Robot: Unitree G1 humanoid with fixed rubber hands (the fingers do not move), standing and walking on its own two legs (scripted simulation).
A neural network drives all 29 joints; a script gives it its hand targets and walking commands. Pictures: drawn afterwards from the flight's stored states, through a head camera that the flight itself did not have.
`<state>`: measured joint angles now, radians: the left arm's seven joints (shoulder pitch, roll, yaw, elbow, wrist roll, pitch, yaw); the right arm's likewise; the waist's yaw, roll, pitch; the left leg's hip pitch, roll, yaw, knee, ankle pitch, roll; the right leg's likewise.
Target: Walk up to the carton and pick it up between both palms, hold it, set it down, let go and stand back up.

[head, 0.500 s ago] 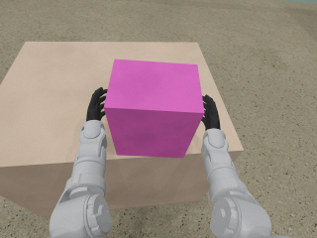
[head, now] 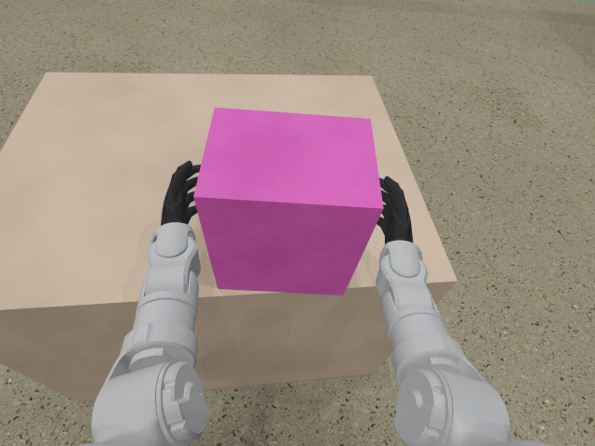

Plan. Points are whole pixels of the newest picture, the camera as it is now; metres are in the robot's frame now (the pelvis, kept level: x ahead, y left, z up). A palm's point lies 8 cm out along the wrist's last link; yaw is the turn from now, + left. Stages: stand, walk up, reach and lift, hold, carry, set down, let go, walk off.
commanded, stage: reach and lift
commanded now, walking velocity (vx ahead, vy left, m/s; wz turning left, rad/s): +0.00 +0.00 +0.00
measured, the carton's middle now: (286, 212) +0.44 +0.04 +0.02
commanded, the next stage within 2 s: none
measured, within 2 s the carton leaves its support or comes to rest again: leaves its support in 0.24 s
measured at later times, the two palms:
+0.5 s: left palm (176, 210) +0.38 +0.19 +0.09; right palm (406, 223) +0.38 -0.12 +0.10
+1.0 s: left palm (176, 210) +0.37 +0.18 +0.10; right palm (410, 227) +0.37 -0.12 +0.10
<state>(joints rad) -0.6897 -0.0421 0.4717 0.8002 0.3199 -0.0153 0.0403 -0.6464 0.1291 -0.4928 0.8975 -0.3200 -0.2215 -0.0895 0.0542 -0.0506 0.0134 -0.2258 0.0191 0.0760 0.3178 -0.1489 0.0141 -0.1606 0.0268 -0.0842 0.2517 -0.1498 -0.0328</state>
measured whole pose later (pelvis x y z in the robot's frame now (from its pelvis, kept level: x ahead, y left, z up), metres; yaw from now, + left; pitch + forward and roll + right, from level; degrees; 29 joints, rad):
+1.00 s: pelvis -0.03 +0.00 +0.00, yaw -1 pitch +4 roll -1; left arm -0.74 -0.01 0.42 0.85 0.28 -0.08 0.10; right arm -0.72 0.08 -0.46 1.04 -0.26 -0.37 -0.15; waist 0.03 -0.10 -0.05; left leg -0.27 0.02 0.09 0.30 -0.10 0.02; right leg -0.21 0.03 -0.08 0.24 -0.10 -0.04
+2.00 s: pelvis -0.04 +0.00 +0.00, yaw +2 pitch -11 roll +0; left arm -0.79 0.00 0.34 0.32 0.39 0.65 0.02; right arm -0.83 0.02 -0.20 0.79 0.07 0.14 -0.21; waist -0.09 -0.11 0.08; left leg -0.01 0.01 0.05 0.31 -0.11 0.02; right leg 0.05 0.01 -0.12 0.28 -0.15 -0.03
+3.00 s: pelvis -0.05 -0.01 +0.00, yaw +2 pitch -11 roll +0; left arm -0.88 0.01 0.38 0.31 0.44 0.79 -0.01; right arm -0.95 -0.02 -0.14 0.78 0.14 0.28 -0.24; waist -0.11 -0.09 0.06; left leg -0.01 0.01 0.05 0.32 -0.11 0.01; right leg 0.04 0.02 -0.12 0.30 -0.15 -0.04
